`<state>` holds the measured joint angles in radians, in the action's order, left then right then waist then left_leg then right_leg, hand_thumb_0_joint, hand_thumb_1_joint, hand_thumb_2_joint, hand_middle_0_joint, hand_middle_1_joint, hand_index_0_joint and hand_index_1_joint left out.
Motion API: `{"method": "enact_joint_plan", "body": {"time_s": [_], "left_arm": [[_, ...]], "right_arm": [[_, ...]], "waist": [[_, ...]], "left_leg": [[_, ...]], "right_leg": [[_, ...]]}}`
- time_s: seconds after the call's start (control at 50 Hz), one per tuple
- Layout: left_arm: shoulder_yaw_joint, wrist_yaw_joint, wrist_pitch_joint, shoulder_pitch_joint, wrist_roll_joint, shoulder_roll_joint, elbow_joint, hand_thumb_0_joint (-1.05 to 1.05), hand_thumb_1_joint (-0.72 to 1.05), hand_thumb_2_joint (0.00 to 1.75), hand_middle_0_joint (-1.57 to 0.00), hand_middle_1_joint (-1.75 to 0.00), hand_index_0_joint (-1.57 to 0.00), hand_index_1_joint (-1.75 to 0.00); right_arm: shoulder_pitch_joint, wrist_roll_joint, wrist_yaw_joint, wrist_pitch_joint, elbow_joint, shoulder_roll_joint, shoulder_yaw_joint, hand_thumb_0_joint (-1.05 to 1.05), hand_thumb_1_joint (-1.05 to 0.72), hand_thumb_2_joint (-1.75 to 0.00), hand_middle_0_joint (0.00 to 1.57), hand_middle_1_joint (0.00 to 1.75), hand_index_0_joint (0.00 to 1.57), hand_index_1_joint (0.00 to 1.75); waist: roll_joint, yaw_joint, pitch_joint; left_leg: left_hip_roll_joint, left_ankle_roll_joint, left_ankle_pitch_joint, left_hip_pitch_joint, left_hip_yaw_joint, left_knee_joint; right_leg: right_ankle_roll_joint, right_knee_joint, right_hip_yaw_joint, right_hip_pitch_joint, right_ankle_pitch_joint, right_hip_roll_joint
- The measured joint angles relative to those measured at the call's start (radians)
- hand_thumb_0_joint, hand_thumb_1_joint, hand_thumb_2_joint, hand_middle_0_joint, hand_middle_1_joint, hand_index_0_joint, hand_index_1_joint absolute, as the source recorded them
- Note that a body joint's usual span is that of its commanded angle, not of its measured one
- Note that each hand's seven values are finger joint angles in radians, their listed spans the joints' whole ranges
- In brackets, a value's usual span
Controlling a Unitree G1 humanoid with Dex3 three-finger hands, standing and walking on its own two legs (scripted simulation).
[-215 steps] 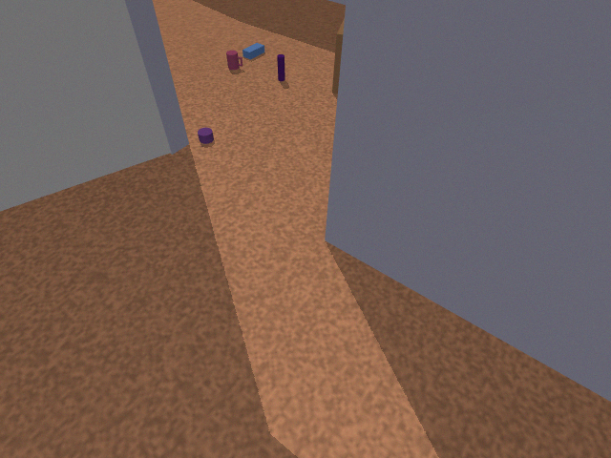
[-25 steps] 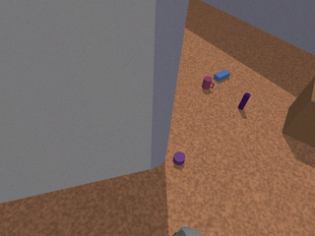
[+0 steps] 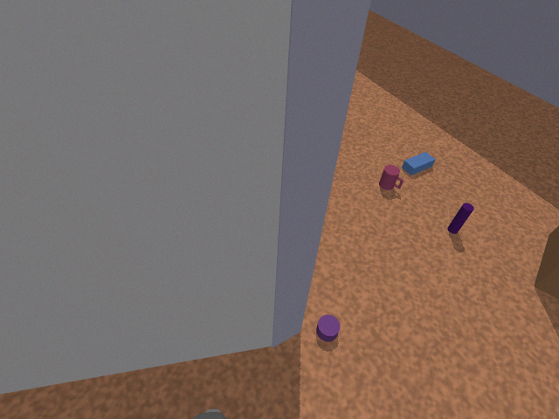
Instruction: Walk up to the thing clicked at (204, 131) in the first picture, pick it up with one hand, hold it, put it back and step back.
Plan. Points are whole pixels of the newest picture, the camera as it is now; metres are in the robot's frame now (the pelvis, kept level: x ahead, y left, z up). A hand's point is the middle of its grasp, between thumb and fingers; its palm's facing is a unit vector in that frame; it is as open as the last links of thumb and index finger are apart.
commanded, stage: walk up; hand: right
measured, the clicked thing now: (328, 328) +0.56 -0.20 -0.74
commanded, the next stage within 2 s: none
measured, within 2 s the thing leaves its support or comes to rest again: neither
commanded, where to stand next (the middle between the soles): +0.17 +0.00 m, yaw +0 degrees
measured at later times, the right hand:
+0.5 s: hand (435, 415) +0.18 -0.26 -0.16, palm faces -0.01 +0.94 -0.35, open 7.4 cm
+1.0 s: hand out of the picture +0.11 -0.26 -0.15, palm faces -0.01 +0.93 -0.36, open 7.4 cm
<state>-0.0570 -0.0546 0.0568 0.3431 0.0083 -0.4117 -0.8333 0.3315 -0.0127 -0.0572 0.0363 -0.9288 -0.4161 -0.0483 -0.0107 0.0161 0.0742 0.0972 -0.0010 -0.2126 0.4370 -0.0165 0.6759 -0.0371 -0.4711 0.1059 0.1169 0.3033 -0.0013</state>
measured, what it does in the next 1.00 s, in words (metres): steps on the spot: left foot, then right foot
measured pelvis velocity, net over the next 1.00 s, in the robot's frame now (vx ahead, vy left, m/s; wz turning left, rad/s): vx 0.07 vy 0.00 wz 0.00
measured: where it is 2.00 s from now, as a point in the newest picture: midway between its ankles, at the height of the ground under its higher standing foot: outside the picture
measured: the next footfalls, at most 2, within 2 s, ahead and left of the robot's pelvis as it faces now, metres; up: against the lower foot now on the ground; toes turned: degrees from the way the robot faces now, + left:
left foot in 0.06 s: +0.11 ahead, +0.14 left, +0.00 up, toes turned +1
right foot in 0.44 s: +0.18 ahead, -0.12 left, +0.00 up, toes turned -2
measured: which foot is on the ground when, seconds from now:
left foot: up 0.00-0.04, down 0.06-1.00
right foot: down 0.00-0.10, up 0.12-0.42, down 0.44-1.00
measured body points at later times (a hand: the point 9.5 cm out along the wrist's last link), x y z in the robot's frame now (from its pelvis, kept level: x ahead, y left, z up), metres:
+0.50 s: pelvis +0.08 +0.00 -0.02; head +0.10 -0.01 +0.43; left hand +0.14 +0.32 -0.13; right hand +0.18 -0.30 -0.14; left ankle +0.12 +0.13 -0.73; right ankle +0.14 -0.12 -0.74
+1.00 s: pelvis +0.07 +0.00 +0.00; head +0.08 +0.01 +0.45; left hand +0.18 +0.30 -0.13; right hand +0.12 -0.31 -0.12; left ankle +0.07 +0.14 -0.74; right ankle +0.14 -0.12 -0.74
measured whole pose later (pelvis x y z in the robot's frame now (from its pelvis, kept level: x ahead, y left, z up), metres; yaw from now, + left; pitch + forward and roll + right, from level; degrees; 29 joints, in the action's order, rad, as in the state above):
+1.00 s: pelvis +0.07 +0.00 +0.00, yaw +0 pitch -3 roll +1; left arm 0.00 -0.03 0.01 0.07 0.00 -0.35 -1.09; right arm 0.17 0.00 -0.01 0.01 -1.13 -0.36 0.00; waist 0.04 -0.02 0.06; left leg 0.02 -0.02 -0.26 0.13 -0.02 0.44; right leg 0.01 -0.45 0.01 0.25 0.15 0.04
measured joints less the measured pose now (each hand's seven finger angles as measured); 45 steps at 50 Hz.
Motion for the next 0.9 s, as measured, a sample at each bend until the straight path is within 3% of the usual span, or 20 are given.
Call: {"method": "enact_joint_plan", "body": {"time_s": [0.06, 0.1, 0.18, 0.24, 0.3, 0.38, 0.44, 0.48, 0.58, 0.64, 0.7, 0.9], "left_arm": [[-0.001, 0.004, -0.016, 0.011, -0.003, -0.011, -0.002, 0.01, 0.9, 0.9, -0.2, -0.3, -0.2, -0.3], [-0.001, 0.015, -0.029, 0.001, -0.009, -0.019, -0.015, 0.01, 0.9, 0.9, -0.2, -0.3, -0.2, -0.3], [0.019, 0.028, -0.05, -0.031, -0.008, 0.003, -0.036, 0.01, 0.9, 0.9, -0.2, -0.3, -0.2, -0.3], [0.023, 0.028, -0.05, -0.057, -0.013, 0.002, -0.038, 0.01, 0.9, 0.9, -0.2, -0.3, -0.2, -0.3], [0.021, 0.032, -0.051, -0.078, -0.013, 0.0, -0.043, 0.01, 0.9, 0.9, -0.2, -0.3, -0.2, -0.3], [0.018, 0.039, -0.05, -0.099, -0.012, 0.004, -0.073, 0.0, 0.9, 0.9, -0.2, -0.3, -0.2, -0.3], [0.017, 0.044, -0.046, -0.109, -0.007, 0.009, -0.101, 0.0, 0.9, 0.9, -0.2, -0.3, -0.2, -0.3], [0.017, 0.05, -0.044, -0.126, 0.002, 0.03, -0.124, 0.0, 0.9, 0.9, -0.2, -0.3, -0.2, -0.3], [0.037, 0.045, -0.041, -0.157, 0.01, 0.049, -0.138, 0.01, 0.9, 0.9, -0.2, -0.3, -0.2, -0.3], [0.044, 0.046, -0.038, -0.182, 0.01, 0.048, -0.142, 0.01, 0.9, 0.9, -0.2, -0.3, -0.2, -0.3], [0.046, 0.047, -0.046, -0.223, -0.001, 0.037, -0.156, 0.01, 0.9, 0.9, -0.2, -0.3, -0.2, -0.3], [0.058, 0.03, -0.052, -0.269, -0.006, 0.053, -0.226, 0.01, 0.9, 0.9, -0.2, -0.3, -0.2, -0.3]], "right_arm": [[-0.013, -0.002, 0.01, 0.023, 0.008, 0.002, -0.001, 0.01, -0.9, -0.9, 0.2, 0.3, 0.2, 0.3], [-0.038, -0.007, 0.024, 0.039, 0.014, 0.023, -0.001, 0.0, -0.9, -0.9, 0.2, 0.3, 0.2, 0.3], [-0.067, 0.008, 0.036, 0.045, 0.054, 0.039, 0.014, 0.0, -0.9, -0.9, 0.2, 0.3, 0.2, 0.3], [-0.074, 0.014, 0.045, 0.043, 0.072, 0.054, 0.03, 0.0, -0.9, -0.9, 0.2, 0.3, 0.2, 0.3], [-0.079, 0.008, 0.05, 0.033, 0.075, 0.059, 0.042, 0.0, -0.9, -0.9, 0.2, 0.3, 0.2, 0.3], [-0.105, 0.003, 0.057, 0.011, 0.07, 0.056, 0.046, 0.0, -0.9, -0.9, 0.2, 0.3, 0.2, 0.3], [-0.132, 0.011, 0.057, -0.008, 0.064, 0.046, 0.047, 0.0, -0.9, -0.9, 0.2, 0.3, 0.21, 0.3], [-0.161, 0.019, 0.059, -0.027, 0.047, 0.033, 0.043, 0.0, -0.9, -0.9, 0.2, 0.3, 0.2, 0.3], [-0.191, 0.03, 0.058, -0.057, -0.006, 0.027, 0.039, 0.0, -0.9, -0.9, 0.2, 0.3, 0.2, 0.3], [-0.187, 0.03, 0.054, -0.051, -0.041, 0.023, 0.035, 0.0, -0.9, -0.9, 0.2, 0.3, 0.2, 0.3], [-0.185, 0.018, 0.061, -0.037, -0.088, 0.037, 0.035, 0.0, -0.9, -0.9, 0.2, 0.3, 0.2, 0.3], [-0.154, 0.011, 0.047, -0.027, -0.185, 0.048, 0.051, 0.0, -0.9, -0.9, 0.2, 0.3, 0.2, 0.3]], "waist": [[0.022, 0.003, 0.005], [0.077, 0.002, 0.026], [0.064, -0.022, 0.041], [0.071, -0.026, 0.048], [0.074, -0.027, 0.048], [0.065, -0.021, 0.046], [0.043, -0.018, 0.045], [-0.013, -0.019, 0.054], [-0.037, -0.008, 0.042], [-0.037, -0.014, 0.031], [0.004, -0.023, 0.044], [0.041, -0.036, -0.009]], "left_leg": [[-0.027, 0.009, 0.053, -0.069, -0.015, -0.11], [-0.064, 0.014, 0.034, -0.085, -0.042, -0.088], [-0.05, 0.028, -0.004, -0.106, -0.027, -0.077], [-0.051, 0.026, 0.007, -0.143, -0.027, -0.125], [-0.059, 0.025, 0.004, -0.163, -0.027, -0.142], [-0.064, 0.017, -0.029, -0.163, -0.041, -0.105], [-0.058, 0.003, -0.082, -0.136, -0.048, -0.018], [-0.025, -0.006, -0.113, -0.117, -0.03, 0.038], [-0.072, 0.022, -0.273, -0.108, 0.014, 0.115], [-0.07, 0.024, -0.228, -0.157, 0.016, 0.034], [-0.09, -0.014, -0.107, -0.217, 0.004, -0.088], [-0.079, -0.021, -0.065, -0.277, 0.004, -0.184]], "right_leg": [[0.023, -0.083, 0.001, 0.01, 0.074, 0.01], [0.008, -0.213, -0.029, 0.048, 0.114, 0.051], [-0.002, -0.496, -0.081, 0.182, 0.219, -0.003], [0.004, -0.544, -0.116, 0.261, 0.178, -0.002], [0.022, -0.494, -0.142, 0.302, 0.123, 0.014], [0.043, -0.316, -0.128, 0.283, 0.042, 0.041], [0.037, -0.181, -0.106, 0.221, -0.058, 0.038], [0.039, -0.179, -0.086, 0.211, -0.05, 0.008], [0.027, -0.174, -0.093, 0.229, -0.054, 0.02], [0.031, -0.158, -0.087, 0.241, -0.068, 0.026], [0.039, -0.169, -0.096, 0.242, -0.066, 0.053], [0.043, -0.029, -0.09, 0.161, -0.135, 0.041]]}}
